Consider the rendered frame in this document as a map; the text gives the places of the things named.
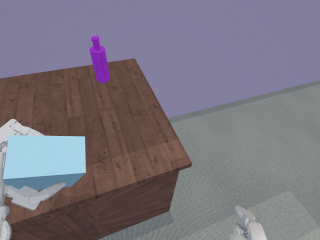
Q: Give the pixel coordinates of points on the table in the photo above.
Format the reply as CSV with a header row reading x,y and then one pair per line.
x,y
132,153

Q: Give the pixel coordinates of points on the robot left hand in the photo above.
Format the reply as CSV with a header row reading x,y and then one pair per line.
x,y
26,197

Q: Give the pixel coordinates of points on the robot left forearm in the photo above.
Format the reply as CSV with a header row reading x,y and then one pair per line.
x,y
5,227

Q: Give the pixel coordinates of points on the sponge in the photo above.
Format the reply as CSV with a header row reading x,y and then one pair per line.
x,y
39,161

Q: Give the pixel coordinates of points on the robot right hand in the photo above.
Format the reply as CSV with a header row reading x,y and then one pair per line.
x,y
254,230

